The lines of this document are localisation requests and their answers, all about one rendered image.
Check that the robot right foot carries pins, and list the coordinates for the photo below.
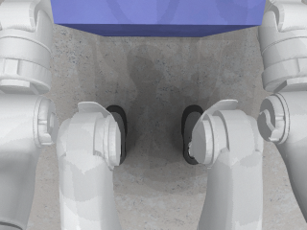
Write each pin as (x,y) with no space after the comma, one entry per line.
(189,118)

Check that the robot right shin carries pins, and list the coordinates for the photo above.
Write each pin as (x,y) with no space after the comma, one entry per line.
(224,105)

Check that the left robot forearm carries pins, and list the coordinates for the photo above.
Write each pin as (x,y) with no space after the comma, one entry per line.
(26,36)

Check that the robot right upper arm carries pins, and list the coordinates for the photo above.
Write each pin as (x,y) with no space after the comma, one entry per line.
(282,120)

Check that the carton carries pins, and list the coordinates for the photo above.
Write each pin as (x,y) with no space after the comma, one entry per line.
(158,18)

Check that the robot left upper arm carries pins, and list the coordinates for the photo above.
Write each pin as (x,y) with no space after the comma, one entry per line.
(28,123)

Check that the right robot forearm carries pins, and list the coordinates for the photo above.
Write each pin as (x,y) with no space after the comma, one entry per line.
(282,37)

